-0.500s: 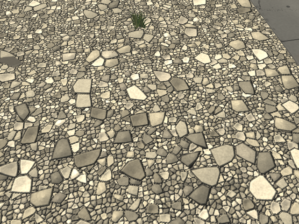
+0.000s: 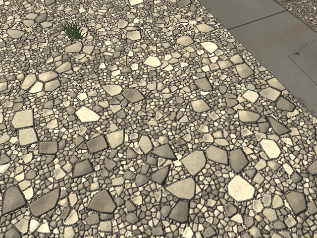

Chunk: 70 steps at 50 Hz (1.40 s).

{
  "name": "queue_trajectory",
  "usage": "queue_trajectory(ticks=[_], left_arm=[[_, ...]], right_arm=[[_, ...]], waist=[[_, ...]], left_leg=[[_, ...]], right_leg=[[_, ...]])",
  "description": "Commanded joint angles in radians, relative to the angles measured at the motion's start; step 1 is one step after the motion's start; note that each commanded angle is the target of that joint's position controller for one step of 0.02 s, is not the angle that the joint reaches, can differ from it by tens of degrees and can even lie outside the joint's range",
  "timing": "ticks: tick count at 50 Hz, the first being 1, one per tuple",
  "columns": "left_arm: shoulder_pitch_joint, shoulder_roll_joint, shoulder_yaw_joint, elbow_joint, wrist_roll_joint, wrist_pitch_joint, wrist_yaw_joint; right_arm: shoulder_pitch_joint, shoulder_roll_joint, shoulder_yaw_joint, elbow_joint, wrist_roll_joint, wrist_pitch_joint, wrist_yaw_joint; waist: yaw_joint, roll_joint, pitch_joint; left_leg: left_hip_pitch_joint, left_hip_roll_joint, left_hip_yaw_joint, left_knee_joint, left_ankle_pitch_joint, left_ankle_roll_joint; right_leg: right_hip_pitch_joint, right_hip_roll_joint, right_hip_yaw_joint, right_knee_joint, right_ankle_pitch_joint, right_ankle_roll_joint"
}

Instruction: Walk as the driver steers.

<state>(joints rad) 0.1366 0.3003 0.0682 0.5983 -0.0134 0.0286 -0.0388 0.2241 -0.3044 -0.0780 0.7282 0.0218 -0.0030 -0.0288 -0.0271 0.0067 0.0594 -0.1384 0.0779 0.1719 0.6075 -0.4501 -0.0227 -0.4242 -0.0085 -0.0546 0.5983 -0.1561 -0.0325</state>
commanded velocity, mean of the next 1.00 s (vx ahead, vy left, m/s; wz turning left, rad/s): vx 0.22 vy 0.00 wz -0.17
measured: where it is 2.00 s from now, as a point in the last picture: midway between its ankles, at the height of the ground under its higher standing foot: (182, 223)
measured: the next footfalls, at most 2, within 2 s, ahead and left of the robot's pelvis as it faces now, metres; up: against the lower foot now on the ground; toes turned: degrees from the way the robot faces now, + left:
left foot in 0.44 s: +0.14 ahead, +0.12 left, +0.00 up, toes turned -22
right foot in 0.80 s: +0.20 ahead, -0.17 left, +0.00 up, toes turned -11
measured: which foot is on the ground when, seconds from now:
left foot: down 0.00-0.00, up 0.02-0.42, down 0.44-0.82, up 0.84-1.00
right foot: down 0.00-0.44, up 0.46-0.78, down 0.80-1.00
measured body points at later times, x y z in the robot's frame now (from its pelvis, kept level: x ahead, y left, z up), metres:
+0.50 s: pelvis +0.07 +0.02 +0.01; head +0.09 +0.03 +0.46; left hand +0.31 +0.24 -0.08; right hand +0.11 -0.29 -0.08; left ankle +0.11 +0.13 -0.72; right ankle +0.05 -0.09 -0.70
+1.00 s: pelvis +0.22 -0.06 +0.02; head +0.23 -0.08 +0.47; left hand +0.36 +0.19 -0.08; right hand +0.27 -0.36 -0.09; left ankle +0.24 +0.09 -0.64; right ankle +0.16 -0.16 -0.72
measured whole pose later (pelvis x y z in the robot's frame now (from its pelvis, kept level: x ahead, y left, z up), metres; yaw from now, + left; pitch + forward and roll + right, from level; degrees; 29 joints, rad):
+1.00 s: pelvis +0.22 -0.06 +0.02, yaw -8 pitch +2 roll -1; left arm 0.29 0.25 0.06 0.71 0.01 -0.09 -0.01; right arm 0.31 -0.31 -0.07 0.73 0.03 -0.04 0.00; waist 0.01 0.05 0.00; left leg -0.56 0.05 -0.07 1.11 -0.27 0.00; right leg -0.12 0.02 -0.07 0.34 -0.25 -0.03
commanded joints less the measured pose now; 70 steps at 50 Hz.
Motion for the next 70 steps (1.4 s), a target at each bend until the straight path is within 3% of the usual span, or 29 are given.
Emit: queue_trajectory(ticks=[1,2,3,4,9,18,21,22,23,24,25,27,33,35,38,40,41,42,43,44,47,55,60,62,63,64,65,67,70], left_arm=[[0.196,0.323,0.085,-0.064,0.035,-0.023,0.03],[0.198,0.237,0.062,-0.069,0.021,-0.036,0.022],[0.138,0.207,0.051,-0.061,0.016,-0.044,0.023],[0.088,0.177,0.046,-0.06,-0.001,-0.044,0.026],[0.002,0.174,0.041,-0.081,0.013,-0.025,0.054],[0.009,0.188,0.051,-0.081,0.004,0.003,0.061],[-0.006,0.163,0.04,-0.083,-0.014,0.011,0.065],[0.018,0.111,0.022,-0.081,-0.007,0.008,0.065],[0.03,0.056,0.006,-0.102,-0.003,-0.003,0.062],[-0.007,0.116,0.022,-0.127,-0.001,-0.024,0.062],[0.006,0.152,0.033,-0.102,-0.002,-0.034,0.062],[0.05,0.131,0.03,-0.056,0.016,-0.043,0.055],[-0.12,0.022,-0.012,-0.083,0.007,-0.109,0.026],[-0.134,0.034,-0.007,-0.082,-0.005,-0.121,0.017],[-0.066,0.07,0.011,-0.059,-0.022,-0.132,0.015],[0.06,0.101,0.03,-0.03,-0.016,-0.133,0.03],[0.228,0.151,0.044,-0.01,0.0,-0.131,0.044],[0.303,0.262,0.071,0.02,0.025,-0.118,0.039],[0.284,0.19,0.057,0.029,0.023,-0.121,0.032],[0.24,0.124,0.037,0.031,0.015,-0.124,0.033],[0.15,0.053,0.016,0.043,0.024,-0.128,0.035],[0.089,0.13,0.036,0.1,0.011,-0.116,0.064],[0.09,0.194,0.056,0.118,-0.026,-0.094,0.078],[0.112,0.153,0.04,0.105,-0.021,-0.09,0.075],[0.218,0.014,-0.001,0.08,0.055,-0.091,0.059],[0.296,0.077,-0.011,0.076,0.037,-0.096,0.044],[0.181,0.172,0.013,0.077,0.007,-0.092,0.039],[0.097,0.148,0.008,0.061,0.011,-0.074,0.06],[0.124,0.138,0.009,0.068,0.024,-0.047,0.072]], right_arm=[[0.025,-0.037,0.005,-0.114,-0.059,-0.034,0.004],[-0.031,-0.119,-0.015,-0.092,-0.037,-0.031,0.012],[-0.053,-0.127,-0.015,-0.106,-0.011,-0.026,0.014],[-0.06,-0.126,-0.017,-0.091,-0.018,-0.019,0.004],[-0.031,-0.087,-0.009,-0.068,-0.03,-0.001,-0.008],[-0.1,-0.09,-0.009,-0.092,-0.015,-0.023,0.011],[-0.024,-0.09,-0.019,-0.073,-0.004,-0.041,0.022],[0.03,-0.136,-0.031,-0.067,-0.016,-0.044,0.017],[0.078,-0.213,-0.045,-0.056,-0.042,-0.04,0.015],[0.072,-0.223,-0.049,-0.059,-0.064,-0.053,0.027],[0.028,-0.163,-0.031,-0.073,-0.051,-0.064,0.024],[0.015,-0.107,-0.011,-0.061,-0.016,-0.068,0.017],[0.117,-0.135,-0.012,-0.03,-0.005,-0.055,0.008],[0.149,-0.167,-0.021,-0.022,-0.001,-0.05,0.012],[0.149,-0.17,-0.021,-0.02,0.012,-0.041,0.016],[0.134,-0.111,-0.005,-0.028,0.006,-0.045,0.018],[0.102,-0.03,0.02,-0.053,-0.011,-0.053,0.022],[0.138,0.006,0.031,-0.106,0.007,-0.069,0.011],[0.144,-0.094,0.004,-0.091,0.029,-0.072,0.006],[0.11,-0.122,-0.008,-0.084,0.03,-0.068,0.012],[0.068,-0.077,-0.007,-0.069,0.012,-0.055,0.026],[-0.094,0.002,0.025,-0.144,-0.015,-0.047,0.068],[-0.038,-0.096,-0.02,-0.162,-0.015,-0.033,0.097],[0.155,-0.182,-0.064,-0.125,-0.017,-0.026,0.071],[0.127,-0.268,-0.067,-0.146,-0.017,-0.016,0.043],[0.096,-0.282,-0.057,-0.206,-0.039,-0.029,0.052],[0.056,-0.211,-0.047,-0.22,-0.031,-0.028,0.06],[-0.033,-0.153,-0.028,-0.21,-0.002,-0.025,0.053],[-0.1,-0.151,-0.027,-0.216,-0.03,-0.015,0.041]], waist=[[0.057,-0.325,-0.33],[0.117,-0.155,-0.366],[0.084,-0.136,-0.272],[0.058,-0.054,-0.196],[0.008,-0.11,-0.163],[0.047,-0.171,-0.158],[-0.006,-0.15,-0.166],[-0.014,-0.058,-0.181],[0.001,0.171,-0.151],[-0.011,0.238,-0.067],[0.006,0.177,-0.027],[0.021,0.142,-0.021],[-0.054,0.156,-0.005],[-0.058,0.176,-0.01],[-0.001,0.166,-0.032],[0.074,0.133,-0.092],[0.155,0.015,-0.214],[0.137,-0.28,-0.275],[0.13,-0.222,-0.194],[0.117,-0.189,-0.093],[0.069,-0.131,-0.001],[0.059,-0.098,0.01],[-0.009,-0.104,-0.092],[-0.111,-0.007,-0.204],[0.004,0.297,-0.288],[0.006,0.27,-0.533],[-0.052,0.082,-0.475],[0.001,-0.017,-0.244],[0.063,0.054,-0.176]], left_leg=[[-0.486,-0.145,-0.12,0.649,-0.268,-0.043],[-0.488,-0.097,-0.277,0.754,-0.259,-0.047],[-0.534,-0.074,-0.269,0.741,-0.175,-0.032],[-0.532,-0.038,-0.264,0.66,-0.101,-0.025],[-0.378,-0.074,-0.238,0.42,0.076,-0.063],[-0.269,-0.117,-0.27,0.078,0.1,-0.052],[-0.062,-0.111,-0.238,-0.194,0.217,0.001],[0.076,0.033,-0.357,-0.254,0.141,0.058],[0.142,0.214,-0.639,-0.345,-0.105,0.178],[0.051,0.307,-0.859,-0.43,-0.254,0.281],[0.023,0.274,-0.806,-0.43,-0.282,0.275],[0.065,0.182,-0.661,-0.426,-0.17,0.215],[-0.006,0.073,-0.462,-0.427,0.182,0.208],[-0.037,0.08,-0.469,-0.407,0.184,0.216],[-0.093,0.099,-0.53,-0.36,0.155,0.202],[-0.202,0.039,-0.501,-0.236,0.194,0.141],[-0.337,-0.038,-0.415,0.042,0.093,0.085],[-0.579,-0.119,-0.292,0.324,-0.114,0.045],[-0.657,-0.057,-0.322,0.499,-0.1,0.035],[-0.703,-0.031,-0.328,0.558,-0.009,0.039],[-0.663,0.017,-0.308,0.547,0.165,0.033],[-0.451,-0.015,-0.161,0.131,0.449,-0.006],[-0.251,-0.1,-0.111,-0.001,0.38,0.086],[0.082,-0.116,-0.164,-0.125,0.593,0.162],[0.346,0.14,-0.483,-0.009,1.138,0.269],[0.472,0.335,-0.918,-0.126,0.94,0.487],[0.391,0.265,-0.817,-0.202,0.742,0.43],[0.132,0.16,-0.649,-0.247,0.537,0.322],[-0.121,0.089,-0.555,-0.288,0.582,0.293]], right_leg=[[0.58,-0.395,0.701,-0.206,0.617,-0.371],[0.553,-0.376,0.63,-0.222,0.578,-0.385],[0.464,-0.34,0.539,-0.236,0.419,-0.342],[0.383,-0.268,0.459,-0.252,0.28,-0.269],[0.192,-0.154,0.344,-0.273,0.27,-0.216],[0.19,-0.138,0.519,-0.224,0.073,-0.189],[0.102,-0.068,0.533,-0.189,-0.252,-0.135],[-0.021,-0.01,0.461,-0.064,-0.429,-0.078],[-0.231,0.145,0.23,0.187,-0.481,-0.017],[-0.343,0.099,0.234,0.367,-0.429,0.001],[-0.344,0.068,0.26,0.436,-0.352,0.01],[-0.347,0.045,0.218,0.457,-0.237,0.043],[-0.141,0.022,0.055,0.117,-0.085,0.079],[-0.04,0.048,0.043,0.011,-0.112,0.083],[0.156,0.049,0.061,-0.148,-0.017,0.057],[0.415,-0.002,0.091,-0.209,0.007,0.019],[0.651,-0.18,0.266,-0.222,-0.07,-0.036],[0.74,-0.403,0.639,-0.322,-0.344,-0.172],[0.656,-0.416,0.714,-0.361,-0.48,-0.212],[0.593,-0.368,0.596,-0.368,-0.428,-0.189],[0.453,-0.257,0.312,-0.414,-0.064,-0.137],[0.299,-0.194,-0.047,-0.386,0.521,-0.108],[0.391,-0.229,-0.083,-0.143,0.751,-0.061],[0.238,-0.141,-0.115,0.251,0.528,0.011],[-0.063,-0.015,-0.105,0.614,-0.478,0.069],[-0.204,0.086,0.12,0.869,-0.605,0.094],[-0.24,0.029,0.181,0.864,-0.474,0.081],[-0.255,-0.032,0.158,0.719,-0.322,0.077],[-0.1,-0.031,0.143,0.573,-0.264,0.089]])
Velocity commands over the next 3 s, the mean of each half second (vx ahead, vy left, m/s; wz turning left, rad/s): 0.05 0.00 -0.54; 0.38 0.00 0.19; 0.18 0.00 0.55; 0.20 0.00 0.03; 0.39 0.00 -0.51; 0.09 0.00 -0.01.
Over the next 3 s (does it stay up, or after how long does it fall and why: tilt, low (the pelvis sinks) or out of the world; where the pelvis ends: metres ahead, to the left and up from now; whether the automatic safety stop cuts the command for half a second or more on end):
stays up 0.81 -0.08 0.01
